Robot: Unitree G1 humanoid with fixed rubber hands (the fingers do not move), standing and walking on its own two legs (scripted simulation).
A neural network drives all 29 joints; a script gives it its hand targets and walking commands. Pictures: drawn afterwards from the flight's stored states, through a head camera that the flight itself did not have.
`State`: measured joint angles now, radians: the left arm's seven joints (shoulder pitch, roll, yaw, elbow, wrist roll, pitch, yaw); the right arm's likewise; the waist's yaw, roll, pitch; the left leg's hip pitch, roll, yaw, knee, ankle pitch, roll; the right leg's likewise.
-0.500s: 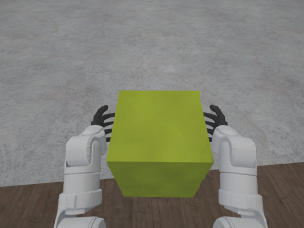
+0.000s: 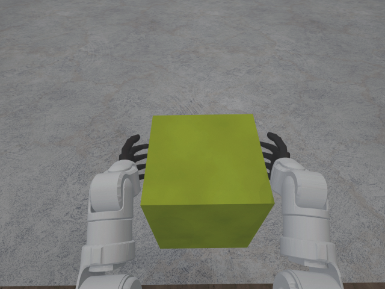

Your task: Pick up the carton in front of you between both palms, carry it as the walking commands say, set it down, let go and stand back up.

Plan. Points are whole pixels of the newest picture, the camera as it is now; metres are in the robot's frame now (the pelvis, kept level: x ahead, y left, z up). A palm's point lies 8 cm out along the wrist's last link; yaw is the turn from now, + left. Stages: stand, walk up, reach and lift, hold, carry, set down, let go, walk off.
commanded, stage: carry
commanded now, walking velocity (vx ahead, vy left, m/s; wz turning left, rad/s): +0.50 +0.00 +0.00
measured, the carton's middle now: (203, 186) +0.34 +0.00 +0.03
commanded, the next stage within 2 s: none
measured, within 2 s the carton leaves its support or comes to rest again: neither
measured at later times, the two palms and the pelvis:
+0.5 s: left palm (147, 82) +0.67 +0.17 +0.09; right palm (246, 85) +0.66 -0.13 +0.10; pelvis +0.33 +0.04 -0.01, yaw -1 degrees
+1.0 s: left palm (165, 50) +0.93 +0.14 +0.07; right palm (242, 50) +0.95 -0.16 +0.07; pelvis +0.65 -0.02 +0.00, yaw +1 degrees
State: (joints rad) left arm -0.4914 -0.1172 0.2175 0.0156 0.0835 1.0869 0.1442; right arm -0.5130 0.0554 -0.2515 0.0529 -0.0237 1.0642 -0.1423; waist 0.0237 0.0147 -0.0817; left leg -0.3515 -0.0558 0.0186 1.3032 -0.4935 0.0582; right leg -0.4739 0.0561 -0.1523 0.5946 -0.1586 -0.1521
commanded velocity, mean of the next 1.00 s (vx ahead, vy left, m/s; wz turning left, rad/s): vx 0.50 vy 0.00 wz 0.00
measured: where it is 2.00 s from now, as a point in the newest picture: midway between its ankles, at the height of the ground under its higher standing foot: (196, 140)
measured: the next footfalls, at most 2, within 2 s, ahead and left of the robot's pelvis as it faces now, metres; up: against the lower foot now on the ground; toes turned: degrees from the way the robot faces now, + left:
left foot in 0.36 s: +0.42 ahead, +0.09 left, -0.02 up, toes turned +4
right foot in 0.86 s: +0.73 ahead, -0.09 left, -0.02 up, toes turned -9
